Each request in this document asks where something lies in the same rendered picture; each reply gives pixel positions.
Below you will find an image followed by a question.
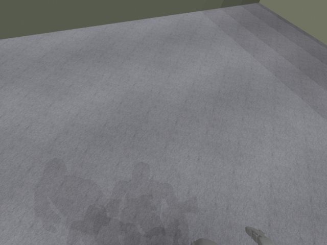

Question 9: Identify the robot right hand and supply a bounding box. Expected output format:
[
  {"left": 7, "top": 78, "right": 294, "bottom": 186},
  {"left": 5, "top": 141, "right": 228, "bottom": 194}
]
[{"left": 245, "top": 227, "right": 275, "bottom": 245}]

